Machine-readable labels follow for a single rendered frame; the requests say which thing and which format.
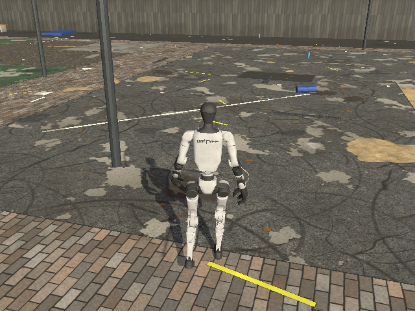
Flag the robot left forearm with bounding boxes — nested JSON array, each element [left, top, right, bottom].
[[172, 155, 183, 178]]

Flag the left robot thigh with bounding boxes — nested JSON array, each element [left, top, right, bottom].
[[185, 181, 198, 227]]

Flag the robot right hand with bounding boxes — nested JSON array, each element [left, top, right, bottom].
[[233, 187, 248, 205]]

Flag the robot head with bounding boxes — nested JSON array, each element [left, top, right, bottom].
[[197, 102, 219, 133]]

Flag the robot left hand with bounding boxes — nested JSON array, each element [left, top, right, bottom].
[[171, 175, 186, 187]]

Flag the robot right upper arm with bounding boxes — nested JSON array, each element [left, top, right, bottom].
[[221, 130, 239, 168]]

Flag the robot right forearm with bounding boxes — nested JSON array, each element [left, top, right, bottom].
[[232, 157, 246, 189]]

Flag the robot left upper arm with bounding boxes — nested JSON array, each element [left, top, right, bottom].
[[177, 130, 195, 165]]

